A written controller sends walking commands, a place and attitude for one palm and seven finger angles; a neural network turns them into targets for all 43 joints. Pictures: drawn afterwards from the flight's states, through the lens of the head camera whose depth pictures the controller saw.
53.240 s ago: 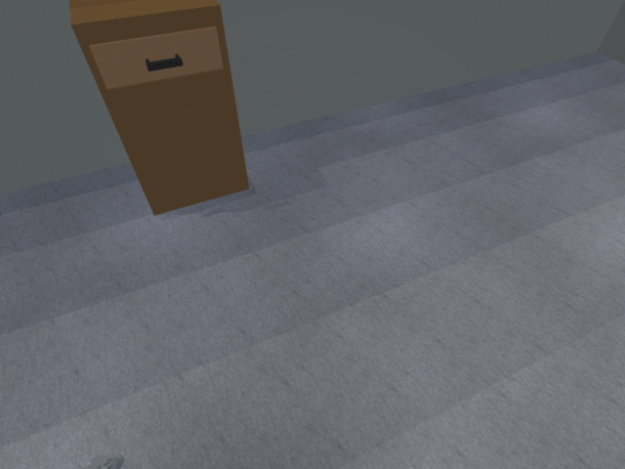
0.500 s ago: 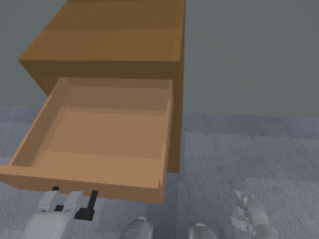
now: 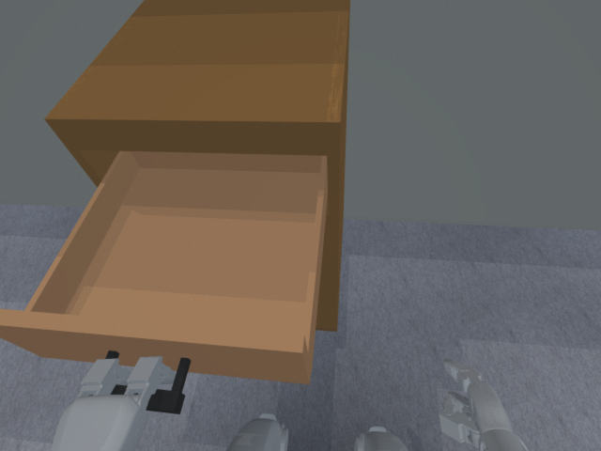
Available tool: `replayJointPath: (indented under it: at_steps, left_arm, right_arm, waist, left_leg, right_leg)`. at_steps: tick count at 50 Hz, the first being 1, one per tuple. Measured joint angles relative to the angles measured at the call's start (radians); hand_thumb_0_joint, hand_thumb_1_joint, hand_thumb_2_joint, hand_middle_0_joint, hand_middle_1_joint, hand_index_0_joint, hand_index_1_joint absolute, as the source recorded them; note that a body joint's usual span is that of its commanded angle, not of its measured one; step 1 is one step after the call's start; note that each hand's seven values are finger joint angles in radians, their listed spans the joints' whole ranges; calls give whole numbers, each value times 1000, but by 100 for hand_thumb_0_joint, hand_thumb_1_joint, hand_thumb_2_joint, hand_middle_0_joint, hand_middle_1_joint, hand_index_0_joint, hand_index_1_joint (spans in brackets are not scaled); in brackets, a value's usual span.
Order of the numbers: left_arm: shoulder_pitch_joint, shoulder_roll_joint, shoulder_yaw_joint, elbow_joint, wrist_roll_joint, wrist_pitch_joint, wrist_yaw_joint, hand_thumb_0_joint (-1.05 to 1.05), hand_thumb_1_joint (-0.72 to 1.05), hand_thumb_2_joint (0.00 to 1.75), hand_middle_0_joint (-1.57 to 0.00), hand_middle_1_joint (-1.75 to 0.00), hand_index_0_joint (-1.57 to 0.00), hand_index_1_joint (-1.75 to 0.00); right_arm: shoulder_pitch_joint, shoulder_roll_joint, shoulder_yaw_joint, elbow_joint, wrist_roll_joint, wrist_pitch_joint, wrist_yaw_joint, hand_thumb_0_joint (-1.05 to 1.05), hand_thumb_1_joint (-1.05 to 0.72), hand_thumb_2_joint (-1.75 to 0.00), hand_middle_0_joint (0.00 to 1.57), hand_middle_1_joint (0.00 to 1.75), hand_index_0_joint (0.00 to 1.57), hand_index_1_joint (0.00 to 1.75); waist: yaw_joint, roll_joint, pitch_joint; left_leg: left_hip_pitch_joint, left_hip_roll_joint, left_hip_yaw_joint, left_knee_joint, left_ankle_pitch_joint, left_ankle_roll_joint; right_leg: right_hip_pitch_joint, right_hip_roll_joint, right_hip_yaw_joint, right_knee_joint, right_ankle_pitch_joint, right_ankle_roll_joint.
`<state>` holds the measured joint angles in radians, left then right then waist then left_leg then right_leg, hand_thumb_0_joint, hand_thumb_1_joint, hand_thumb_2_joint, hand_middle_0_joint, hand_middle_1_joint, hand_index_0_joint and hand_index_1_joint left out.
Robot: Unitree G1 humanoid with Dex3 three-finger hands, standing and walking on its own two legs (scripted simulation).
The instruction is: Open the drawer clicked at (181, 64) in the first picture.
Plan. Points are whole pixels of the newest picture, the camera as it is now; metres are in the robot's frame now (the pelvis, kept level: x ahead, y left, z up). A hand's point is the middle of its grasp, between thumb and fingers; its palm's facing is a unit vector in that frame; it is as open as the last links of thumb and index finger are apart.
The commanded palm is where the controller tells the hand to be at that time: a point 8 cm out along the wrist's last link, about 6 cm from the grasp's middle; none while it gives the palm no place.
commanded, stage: lift the hand off the handle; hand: left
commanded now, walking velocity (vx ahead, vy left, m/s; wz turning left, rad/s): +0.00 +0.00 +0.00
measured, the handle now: (140, 380) +0.20 +0.23 +0.01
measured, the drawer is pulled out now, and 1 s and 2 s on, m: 0.30 0.30 0.30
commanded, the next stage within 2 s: none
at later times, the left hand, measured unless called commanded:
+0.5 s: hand (133, 426) +0.15 +0.22 -0.01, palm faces -0.07 -0.11 -0.99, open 13.8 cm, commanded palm +0.14 +0.23 +0.05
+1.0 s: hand (114, 419) +0.16 +0.23 +0.03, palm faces -0.06 -0.12 -0.99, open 13.6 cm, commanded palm +0.14 +0.22 +0.09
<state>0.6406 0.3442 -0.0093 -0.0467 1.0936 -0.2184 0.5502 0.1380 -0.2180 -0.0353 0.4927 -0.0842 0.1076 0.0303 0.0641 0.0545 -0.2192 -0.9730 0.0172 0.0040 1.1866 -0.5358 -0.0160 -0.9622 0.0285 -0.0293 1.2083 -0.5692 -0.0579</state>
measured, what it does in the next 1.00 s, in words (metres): stands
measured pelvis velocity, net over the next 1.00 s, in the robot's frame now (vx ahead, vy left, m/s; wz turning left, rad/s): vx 0.01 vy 0.01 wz -0.01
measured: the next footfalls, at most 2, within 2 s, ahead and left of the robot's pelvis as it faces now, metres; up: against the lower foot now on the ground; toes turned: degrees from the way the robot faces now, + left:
none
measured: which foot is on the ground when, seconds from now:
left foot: down 0.00-1.00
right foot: down 0.00-1.00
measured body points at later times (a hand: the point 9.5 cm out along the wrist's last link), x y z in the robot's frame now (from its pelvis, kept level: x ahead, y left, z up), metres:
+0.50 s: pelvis +0.00 +0.00 +0.01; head +0.05 -0.03 +0.45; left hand +0.15 +0.23 +0.05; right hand +0.20 -0.21 -0.10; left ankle +0.02 +0.13 -0.64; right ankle +0.01 -0.09 -0.64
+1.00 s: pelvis +0.01 +0.01 +0.02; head +0.05 -0.02 +0.47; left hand +0.15 +0.23 +0.08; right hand +0.21 -0.21 -0.07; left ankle +0.02 +0.13 -0.64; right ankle +0.01 -0.09 -0.64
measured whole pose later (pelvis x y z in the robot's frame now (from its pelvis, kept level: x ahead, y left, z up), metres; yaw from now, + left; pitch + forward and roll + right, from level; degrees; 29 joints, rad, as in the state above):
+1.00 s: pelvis +0.01 +0.01 +0.02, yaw -1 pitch +15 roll +0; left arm 0.68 0.37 -0.06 -0.15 1.05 -0.13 0.50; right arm 0.18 -0.23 -0.03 0.45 -0.07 0.11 0.05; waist 0.06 0.07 -0.20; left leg -0.83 0.01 0.01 1.08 -0.51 0.00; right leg -0.81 0.03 -0.02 1.09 -0.53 -0.04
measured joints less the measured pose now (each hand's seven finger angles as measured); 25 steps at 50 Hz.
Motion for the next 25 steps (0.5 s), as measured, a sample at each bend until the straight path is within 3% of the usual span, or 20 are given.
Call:
replayJointPath:
  at_steps: [15,25]
  left_arm:
    - [-49,-20,-39,14,7,45,13,0,-49,30,-33,-123,-31,-120]
    - [-61,-1,-48,21,-10,68,-14,0,-49,30,-34,-121,-33,-121]
  right_arm:
    - [12,-10,6,-4,0,-5,-1,1,-91,-90,20,29,20,30]
    - [20,-1,17,-7,11,-1,-9,2,-91,-90,20,29,20,30]
  waist:
    - [12,10,-3]
    - [-3,5,9]
  left_leg:
    - [-17,-9,-4,14,4,5]
    - [33,-3,-5,-22,13,4]
  right_leg:
    - [-13,-8,-4,12,0,5]
    - [38,-2,-4,-28,14,4]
